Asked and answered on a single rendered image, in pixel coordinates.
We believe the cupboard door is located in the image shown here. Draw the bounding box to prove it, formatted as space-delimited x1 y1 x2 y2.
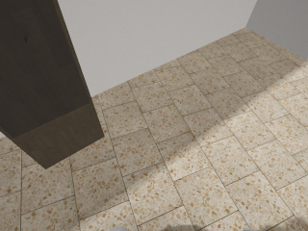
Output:
0 0 90 138

